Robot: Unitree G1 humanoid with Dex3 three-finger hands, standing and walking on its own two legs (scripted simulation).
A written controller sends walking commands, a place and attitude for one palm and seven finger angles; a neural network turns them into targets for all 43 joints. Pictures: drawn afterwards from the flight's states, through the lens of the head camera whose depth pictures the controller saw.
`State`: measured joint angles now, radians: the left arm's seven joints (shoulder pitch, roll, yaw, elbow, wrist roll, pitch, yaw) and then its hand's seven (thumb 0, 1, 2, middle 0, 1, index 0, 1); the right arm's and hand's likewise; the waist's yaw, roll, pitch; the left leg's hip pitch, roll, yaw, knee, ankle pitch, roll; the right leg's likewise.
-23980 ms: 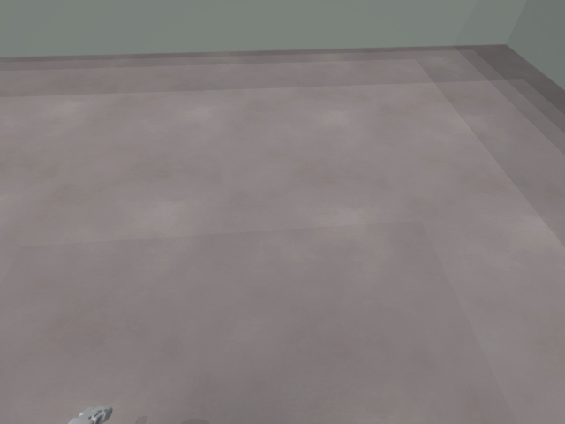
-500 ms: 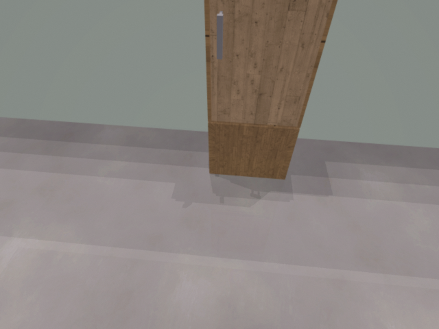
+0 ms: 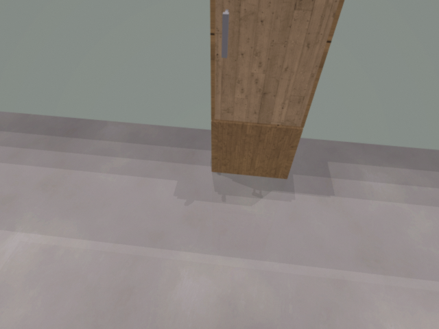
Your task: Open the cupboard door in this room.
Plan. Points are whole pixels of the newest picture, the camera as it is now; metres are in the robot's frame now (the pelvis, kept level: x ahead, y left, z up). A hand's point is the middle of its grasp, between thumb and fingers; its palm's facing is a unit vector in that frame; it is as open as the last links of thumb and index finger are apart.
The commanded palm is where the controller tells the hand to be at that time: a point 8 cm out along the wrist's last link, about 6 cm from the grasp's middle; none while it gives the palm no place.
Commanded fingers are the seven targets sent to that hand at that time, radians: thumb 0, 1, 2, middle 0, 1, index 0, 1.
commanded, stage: look at it before walking up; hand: left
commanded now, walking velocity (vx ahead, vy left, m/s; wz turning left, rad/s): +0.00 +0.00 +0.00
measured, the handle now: (225, 34) +1.08 +0.05 +0.08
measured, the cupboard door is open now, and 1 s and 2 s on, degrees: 0 0 0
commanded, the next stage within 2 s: walk to a spot facing it in 0.36 s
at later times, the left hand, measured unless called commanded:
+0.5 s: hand out of the picture -0.04 +0.16 -0.18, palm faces +0.03 -0.98 -0.17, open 7.4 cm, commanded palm none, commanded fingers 0.00 0.90 0.90 -0.20 -0.30 -0.20 -0.30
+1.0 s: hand out of the picture +0.08 +0.13 -0.17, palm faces -0.10 -0.96 -0.25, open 7.4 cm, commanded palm none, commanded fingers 0.00 0.90 0.90 -0.20 -0.30 -0.20 -0.30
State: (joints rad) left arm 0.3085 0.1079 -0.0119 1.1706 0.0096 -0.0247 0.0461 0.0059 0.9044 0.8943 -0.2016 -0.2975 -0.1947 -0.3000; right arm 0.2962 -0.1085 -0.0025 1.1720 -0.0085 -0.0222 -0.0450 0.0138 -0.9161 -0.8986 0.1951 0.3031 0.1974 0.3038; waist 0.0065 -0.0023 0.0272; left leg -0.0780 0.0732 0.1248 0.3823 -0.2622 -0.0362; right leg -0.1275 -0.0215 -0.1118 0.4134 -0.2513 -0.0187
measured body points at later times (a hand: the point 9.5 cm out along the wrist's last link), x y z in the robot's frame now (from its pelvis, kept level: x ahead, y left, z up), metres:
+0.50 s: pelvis -0.03 +0.00 +0.00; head -0.02 +0.00 +0.45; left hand -0.04 +0.21 -0.16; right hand -0.05 -0.20 -0.16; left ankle -0.04 +0.13 -0.74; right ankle -0.02 -0.10 -0.74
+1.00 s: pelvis +0.05 -0.06 -0.01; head +0.07 -0.09 +0.44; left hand +0.08 +0.18 -0.15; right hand +0.04 -0.30 -0.18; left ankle +0.04 +0.10 -0.66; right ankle +0.02 -0.11 -0.74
